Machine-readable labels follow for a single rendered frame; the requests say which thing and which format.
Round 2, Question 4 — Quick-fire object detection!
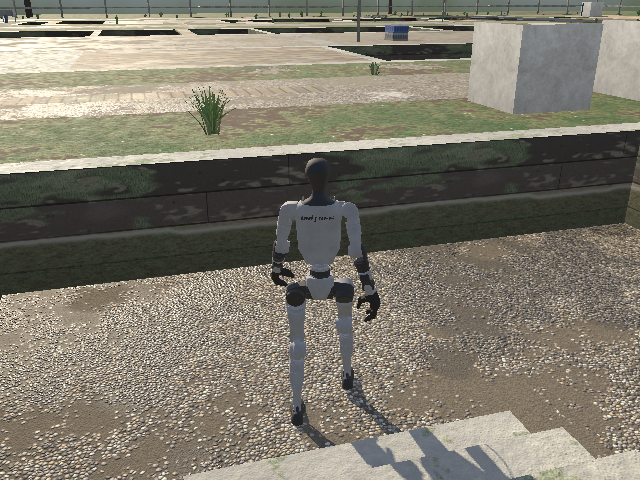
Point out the left robot shin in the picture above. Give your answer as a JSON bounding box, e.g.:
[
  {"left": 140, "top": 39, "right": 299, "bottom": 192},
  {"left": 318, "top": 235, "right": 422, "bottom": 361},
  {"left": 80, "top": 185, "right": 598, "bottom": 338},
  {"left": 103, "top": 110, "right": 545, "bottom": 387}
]
[{"left": 289, "top": 342, "right": 304, "bottom": 411}]

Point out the left robot upper arm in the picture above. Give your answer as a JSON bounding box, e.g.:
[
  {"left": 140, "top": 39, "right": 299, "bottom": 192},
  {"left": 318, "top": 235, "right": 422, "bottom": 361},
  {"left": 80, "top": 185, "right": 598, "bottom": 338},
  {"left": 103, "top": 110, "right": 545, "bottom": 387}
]
[{"left": 275, "top": 201, "right": 298, "bottom": 254}]

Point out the robot left forearm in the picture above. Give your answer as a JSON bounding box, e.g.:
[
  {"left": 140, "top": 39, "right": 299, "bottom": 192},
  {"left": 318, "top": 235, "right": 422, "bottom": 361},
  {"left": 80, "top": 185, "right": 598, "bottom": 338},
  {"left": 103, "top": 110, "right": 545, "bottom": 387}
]
[{"left": 271, "top": 239, "right": 286, "bottom": 273}]

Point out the robot left hand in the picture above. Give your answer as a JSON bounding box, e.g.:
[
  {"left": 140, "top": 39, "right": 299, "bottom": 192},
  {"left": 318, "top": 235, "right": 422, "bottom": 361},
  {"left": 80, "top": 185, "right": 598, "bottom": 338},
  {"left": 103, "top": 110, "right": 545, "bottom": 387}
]
[{"left": 271, "top": 268, "right": 294, "bottom": 287}]

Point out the right robot upper arm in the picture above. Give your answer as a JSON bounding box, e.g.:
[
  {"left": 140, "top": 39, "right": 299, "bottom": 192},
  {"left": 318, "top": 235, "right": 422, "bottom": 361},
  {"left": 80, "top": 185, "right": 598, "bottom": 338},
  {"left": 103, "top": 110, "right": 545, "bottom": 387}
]
[{"left": 339, "top": 201, "right": 363, "bottom": 259}]

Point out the right robot thigh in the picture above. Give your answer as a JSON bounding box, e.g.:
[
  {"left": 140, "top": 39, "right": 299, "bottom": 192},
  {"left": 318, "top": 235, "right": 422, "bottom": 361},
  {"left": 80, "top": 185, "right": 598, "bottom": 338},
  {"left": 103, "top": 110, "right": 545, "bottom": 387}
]
[{"left": 334, "top": 278, "right": 354, "bottom": 334}]

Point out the robot right hand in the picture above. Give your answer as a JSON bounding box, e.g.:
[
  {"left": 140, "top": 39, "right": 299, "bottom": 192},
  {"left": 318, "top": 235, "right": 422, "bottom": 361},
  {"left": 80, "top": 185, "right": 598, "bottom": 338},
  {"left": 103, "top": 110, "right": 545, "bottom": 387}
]
[{"left": 357, "top": 291, "right": 380, "bottom": 322}]

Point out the robot right forearm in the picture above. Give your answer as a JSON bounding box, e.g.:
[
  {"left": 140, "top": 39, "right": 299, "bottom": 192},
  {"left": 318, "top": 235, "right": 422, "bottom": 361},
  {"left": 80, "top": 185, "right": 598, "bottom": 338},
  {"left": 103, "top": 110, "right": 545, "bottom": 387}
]
[{"left": 354, "top": 243, "right": 377, "bottom": 295}]

